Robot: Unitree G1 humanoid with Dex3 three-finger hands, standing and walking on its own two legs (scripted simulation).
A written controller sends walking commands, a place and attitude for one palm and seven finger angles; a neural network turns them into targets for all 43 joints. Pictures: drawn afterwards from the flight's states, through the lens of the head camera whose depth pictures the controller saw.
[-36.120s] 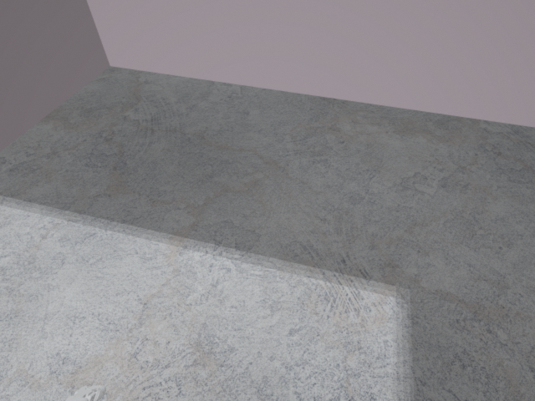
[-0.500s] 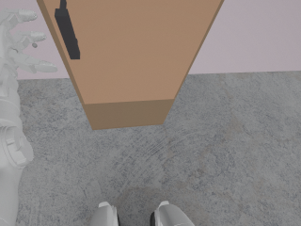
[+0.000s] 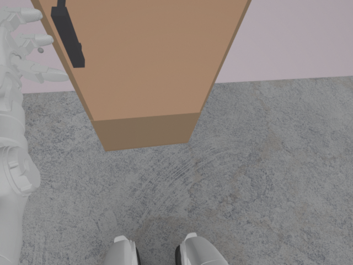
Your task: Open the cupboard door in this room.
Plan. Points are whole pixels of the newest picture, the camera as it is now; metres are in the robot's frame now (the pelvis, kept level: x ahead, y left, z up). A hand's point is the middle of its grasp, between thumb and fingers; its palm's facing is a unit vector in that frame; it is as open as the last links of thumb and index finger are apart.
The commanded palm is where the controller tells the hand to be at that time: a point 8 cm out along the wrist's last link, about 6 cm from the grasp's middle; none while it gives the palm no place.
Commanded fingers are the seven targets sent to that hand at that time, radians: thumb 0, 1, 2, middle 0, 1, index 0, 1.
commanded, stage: slide the fingers in behind the handle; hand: left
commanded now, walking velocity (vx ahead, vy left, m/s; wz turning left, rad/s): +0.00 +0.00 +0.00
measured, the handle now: (70, 33) +0.59 +0.16 +0.10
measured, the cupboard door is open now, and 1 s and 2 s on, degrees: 0 0 0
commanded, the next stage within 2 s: close the thumb around the handle in 1.32 s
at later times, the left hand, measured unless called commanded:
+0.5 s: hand (59, 51) +0.55 +0.18 +0.10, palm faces +0.04 -1.00 -0.01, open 13.9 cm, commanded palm +0.52 +0.21 +0.10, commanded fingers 0.00 -0.50 0.30 -0.30 -1.20 -0.30 -1.20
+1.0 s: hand (78, 50) +0.55 +0.14 +0.10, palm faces +0.05 -1.00 -0.02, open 13.9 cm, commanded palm +0.52 +0.19 +0.10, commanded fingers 0.00 -0.50 0.30 -0.30 -1.20 -0.30 -1.20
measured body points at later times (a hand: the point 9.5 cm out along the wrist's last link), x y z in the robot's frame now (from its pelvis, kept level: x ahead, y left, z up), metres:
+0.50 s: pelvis +0.00 -0.01 +0.00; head +0.14 +0.02 +0.43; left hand +0.54 +0.23 +0.10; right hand -0.02 -0.27 -0.11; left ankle +0.02 +0.10 -0.68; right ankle -0.01 -0.12 -0.68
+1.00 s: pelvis +0.00 -0.01 +0.00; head +0.13 +0.00 +0.43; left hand +0.54 +0.19 +0.10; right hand -0.03 -0.27 -0.11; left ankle +0.02 +0.10 -0.68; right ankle -0.01 -0.12 -0.68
